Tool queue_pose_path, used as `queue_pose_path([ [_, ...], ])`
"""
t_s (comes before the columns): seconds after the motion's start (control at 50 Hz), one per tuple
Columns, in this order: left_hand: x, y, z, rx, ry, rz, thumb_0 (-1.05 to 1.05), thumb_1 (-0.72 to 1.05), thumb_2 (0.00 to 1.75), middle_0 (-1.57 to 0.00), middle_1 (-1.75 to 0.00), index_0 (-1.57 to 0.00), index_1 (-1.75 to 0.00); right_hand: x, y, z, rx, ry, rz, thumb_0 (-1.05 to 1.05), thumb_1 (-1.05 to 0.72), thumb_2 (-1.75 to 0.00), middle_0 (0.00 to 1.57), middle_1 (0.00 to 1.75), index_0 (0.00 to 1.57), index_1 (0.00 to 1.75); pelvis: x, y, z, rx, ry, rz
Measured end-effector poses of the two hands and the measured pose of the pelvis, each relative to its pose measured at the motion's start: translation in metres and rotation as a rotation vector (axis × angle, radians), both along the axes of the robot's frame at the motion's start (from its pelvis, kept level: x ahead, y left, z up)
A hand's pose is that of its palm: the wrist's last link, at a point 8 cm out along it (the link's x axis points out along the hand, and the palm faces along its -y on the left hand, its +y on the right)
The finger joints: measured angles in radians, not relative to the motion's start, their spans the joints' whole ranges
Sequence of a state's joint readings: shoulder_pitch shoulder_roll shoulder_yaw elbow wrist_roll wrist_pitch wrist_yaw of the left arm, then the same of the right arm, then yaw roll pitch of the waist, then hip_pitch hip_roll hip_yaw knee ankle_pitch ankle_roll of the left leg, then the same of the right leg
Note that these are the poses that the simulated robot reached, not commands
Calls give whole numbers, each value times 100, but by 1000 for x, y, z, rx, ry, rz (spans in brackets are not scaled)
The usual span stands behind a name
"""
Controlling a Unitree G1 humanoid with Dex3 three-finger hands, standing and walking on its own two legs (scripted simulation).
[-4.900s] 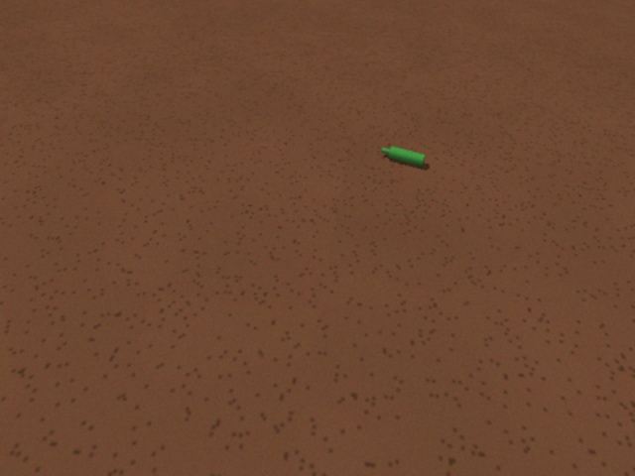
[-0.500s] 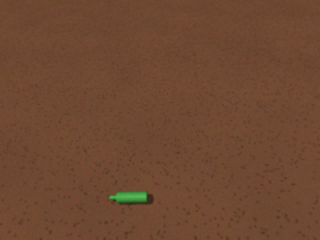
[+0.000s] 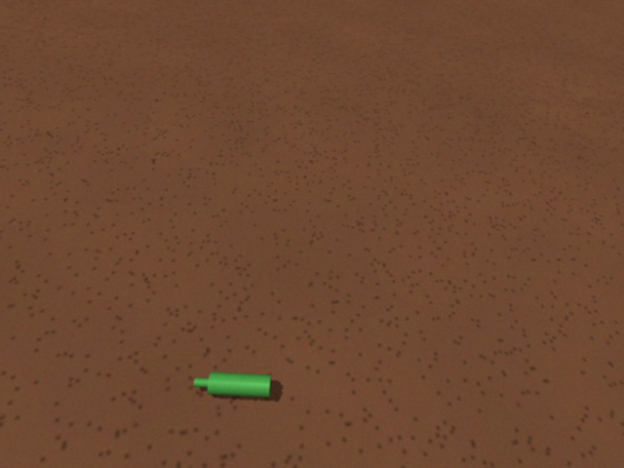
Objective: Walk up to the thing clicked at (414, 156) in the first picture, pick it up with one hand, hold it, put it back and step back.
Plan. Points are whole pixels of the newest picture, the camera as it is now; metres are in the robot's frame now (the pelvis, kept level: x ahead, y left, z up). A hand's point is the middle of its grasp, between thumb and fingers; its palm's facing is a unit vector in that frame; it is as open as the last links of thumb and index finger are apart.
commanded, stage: walk up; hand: left
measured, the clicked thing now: (232, 384) +0.49 +0.20 -0.73
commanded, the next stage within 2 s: stand in 1.56 s
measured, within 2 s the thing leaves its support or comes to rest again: neither
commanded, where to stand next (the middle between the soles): +0.09 -0.01 m, yaw +0 degrees
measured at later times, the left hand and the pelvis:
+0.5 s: hand out of the picture +0.07 +0.25 -0.13, palm faces +0.01 -0.93 -0.36, open 7.3 cm; pelvis +0.03 -0.01 +0.02, yaw +1 degrees
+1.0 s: hand out of the picture +0.14 +0.24 -0.13, palm faces -0.03 -0.94 -0.34, open 7.3 cm; pelvis +0.04 -0.01 +0.02, yaw +0 degrees
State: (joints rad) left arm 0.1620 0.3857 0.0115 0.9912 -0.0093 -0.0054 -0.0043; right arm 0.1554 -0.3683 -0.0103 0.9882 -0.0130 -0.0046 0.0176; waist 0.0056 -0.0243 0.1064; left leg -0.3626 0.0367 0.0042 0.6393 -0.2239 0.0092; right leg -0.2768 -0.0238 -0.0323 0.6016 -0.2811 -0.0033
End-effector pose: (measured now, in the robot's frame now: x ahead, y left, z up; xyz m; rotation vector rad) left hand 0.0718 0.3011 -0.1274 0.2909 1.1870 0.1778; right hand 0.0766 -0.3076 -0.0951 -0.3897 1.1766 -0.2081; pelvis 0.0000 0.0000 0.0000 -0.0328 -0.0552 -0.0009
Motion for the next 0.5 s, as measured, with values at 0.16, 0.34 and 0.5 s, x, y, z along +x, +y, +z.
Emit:
queue_pose_path([
  [0.16,-30,3,10,16,66,53,0,91,90,-20,-30,-21,-30,36,16,0,57,-49,44,1,-90,-90,20,30,20,30,5,-1,8,0,0,12],
  [0.34,-44,1,28,57,122,85,0,91,90,-20,-30,-21,-30,59,17,-7,114,-51,55,1,-90,-90,20,30,20,30,14,-9,16,12,9,17],
  [0.5,-10,-8,33,53,89,64,0,91,90,-20,-30,-21,-30,49,5,-9,103,6,7,1,-90,-90,20,30,20,30,26,-12,20,20,11,15],
])
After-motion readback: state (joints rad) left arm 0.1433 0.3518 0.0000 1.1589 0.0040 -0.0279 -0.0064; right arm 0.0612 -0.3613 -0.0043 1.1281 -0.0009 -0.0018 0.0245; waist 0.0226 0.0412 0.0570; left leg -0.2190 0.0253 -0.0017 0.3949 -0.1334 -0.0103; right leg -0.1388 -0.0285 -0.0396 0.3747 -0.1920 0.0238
